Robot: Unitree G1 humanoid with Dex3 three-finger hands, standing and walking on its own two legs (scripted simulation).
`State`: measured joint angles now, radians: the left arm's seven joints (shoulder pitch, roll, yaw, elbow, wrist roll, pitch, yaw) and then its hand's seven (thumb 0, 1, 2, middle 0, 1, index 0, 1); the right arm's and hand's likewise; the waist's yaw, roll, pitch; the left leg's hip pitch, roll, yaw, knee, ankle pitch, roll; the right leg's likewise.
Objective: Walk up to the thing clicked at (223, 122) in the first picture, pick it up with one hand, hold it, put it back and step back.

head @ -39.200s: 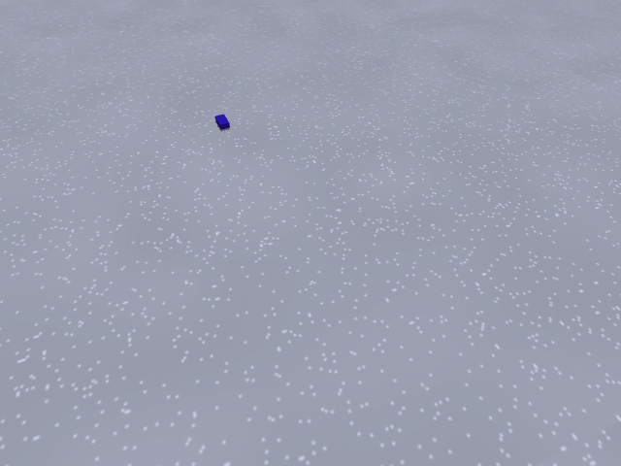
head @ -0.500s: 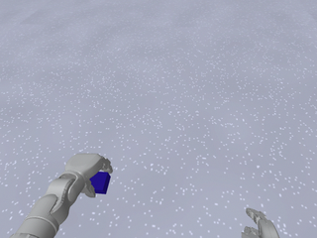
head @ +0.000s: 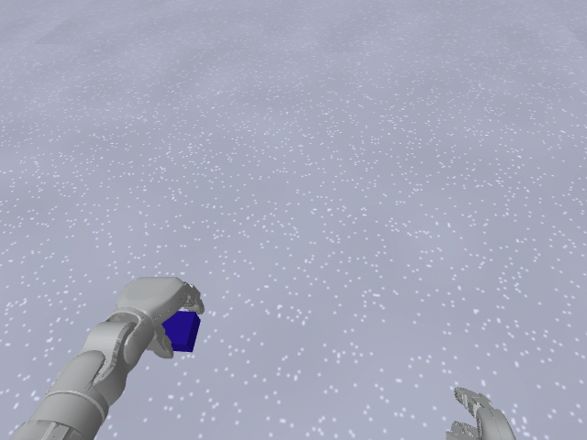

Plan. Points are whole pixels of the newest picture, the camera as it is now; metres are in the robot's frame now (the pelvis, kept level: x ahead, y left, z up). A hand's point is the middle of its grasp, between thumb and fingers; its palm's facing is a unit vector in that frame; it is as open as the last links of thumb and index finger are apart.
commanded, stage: hold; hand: left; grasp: from above
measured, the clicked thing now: (165, 330) +0.31 +0.22 -0.07
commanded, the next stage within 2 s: crouch in 0.18 s
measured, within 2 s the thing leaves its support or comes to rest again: neither
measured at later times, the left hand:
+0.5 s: hand (161, 338) +0.28 +0.22 -0.05, palm faces -0.48 -0.02 -0.88, open 8.0 cm
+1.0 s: hand (193, 352) +0.35 +0.24 -0.29, palm faces -0.43 +0.07 -0.90, open 8.0 cm
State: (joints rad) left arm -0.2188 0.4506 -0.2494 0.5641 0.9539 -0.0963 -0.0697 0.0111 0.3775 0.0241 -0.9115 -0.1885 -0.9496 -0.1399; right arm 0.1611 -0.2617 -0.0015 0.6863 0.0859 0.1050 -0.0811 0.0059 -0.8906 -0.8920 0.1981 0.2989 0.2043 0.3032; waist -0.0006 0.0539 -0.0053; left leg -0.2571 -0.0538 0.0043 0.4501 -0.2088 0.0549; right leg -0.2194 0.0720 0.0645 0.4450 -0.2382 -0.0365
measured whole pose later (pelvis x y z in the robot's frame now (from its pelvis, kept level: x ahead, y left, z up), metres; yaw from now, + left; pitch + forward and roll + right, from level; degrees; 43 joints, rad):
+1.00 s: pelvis -0.07 +0.00 -0.19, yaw +0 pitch +29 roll -4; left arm -0.72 0.52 -0.13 1.16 1.18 -0.18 0.27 0.00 0.37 0.14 -0.86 -0.23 -0.89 -0.19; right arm 0.25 -0.28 -0.06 0.71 -0.01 0.06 0.01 0.00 -0.90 -0.90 0.20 0.30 0.21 0.30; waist -0.12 0.05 -0.19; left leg -1.52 -0.05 -0.01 1.52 -0.51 0.06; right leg -1.45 0.09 -0.05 1.50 -0.56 -0.03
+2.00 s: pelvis -0.07 +0.00 -0.39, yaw -9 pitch +38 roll -11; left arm -0.96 0.82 0.08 1.44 1.34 -0.35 0.41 0.00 0.34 0.00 -1.01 -0.09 -1.03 -0.05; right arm 0.14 -0.27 0.07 0.71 -0.13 0.00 0.15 0.00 -0.92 -0.90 0.20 0.30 0.21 0.30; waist -0.22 -0.02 -0.09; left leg -2.24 0.00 -0.06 2.25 -0.68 0.08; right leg -2.13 0.11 -0.21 2.16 -0.72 -0.05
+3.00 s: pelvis -0.08 +0.00 -0.45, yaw -14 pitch +32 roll -14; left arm -0.99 1.03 0.11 1.55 1.36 -0.38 0.46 0.00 0.34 0.14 -0.88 -0.26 -0.90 -0.23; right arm 0.09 -0.28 0.23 0.64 -0.18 -0.05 0.14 0.00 -0.92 -0.90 0.20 0.30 0.21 0.30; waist -0.28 -0.11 0.07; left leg -2.37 0.04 -0.14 2.48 -0.70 0.09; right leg -2.23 0.12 -0.31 2.33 -0.70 -0.06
